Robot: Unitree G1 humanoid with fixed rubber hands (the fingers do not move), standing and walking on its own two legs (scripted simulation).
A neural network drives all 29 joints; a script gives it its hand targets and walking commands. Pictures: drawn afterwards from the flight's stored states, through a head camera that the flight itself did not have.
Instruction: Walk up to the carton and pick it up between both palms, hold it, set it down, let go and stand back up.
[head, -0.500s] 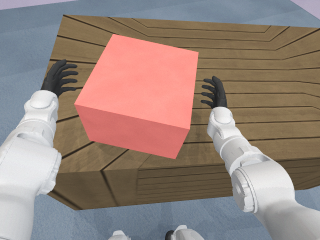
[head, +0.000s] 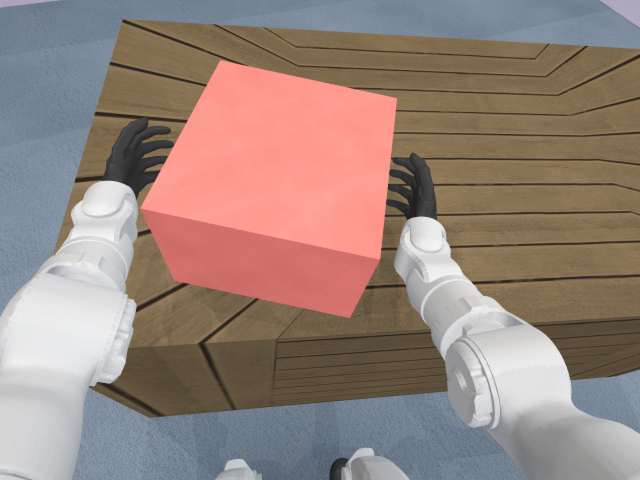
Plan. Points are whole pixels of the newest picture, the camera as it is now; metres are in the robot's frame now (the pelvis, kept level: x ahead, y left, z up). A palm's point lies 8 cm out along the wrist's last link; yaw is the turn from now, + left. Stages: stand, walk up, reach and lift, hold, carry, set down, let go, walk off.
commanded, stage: reach and lift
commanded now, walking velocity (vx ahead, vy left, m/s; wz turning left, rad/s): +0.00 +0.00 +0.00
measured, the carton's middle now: (285, 189) +0.51 +0.02 +0.00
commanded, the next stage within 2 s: none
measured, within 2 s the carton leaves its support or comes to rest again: leaves its support in 1.84 s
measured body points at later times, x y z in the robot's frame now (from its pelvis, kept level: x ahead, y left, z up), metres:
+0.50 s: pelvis +0.00 +0.00 +0.00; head +0.10 +0.04 +0.44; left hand +0.49 +0.22 +0.06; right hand +0.44 -0.15 +0.05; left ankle +0.02 +0.10 -0.70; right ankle +0.03 -0.14 -0.70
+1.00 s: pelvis +0.01 +0.03 +0.01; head +0.12 +0.07 +0.45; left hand +0.50 +0.21 +0.06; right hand +0.43 -0.15 +0.05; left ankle +0.02 +0.10 -0.69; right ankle +0.03 -0.14 -0.69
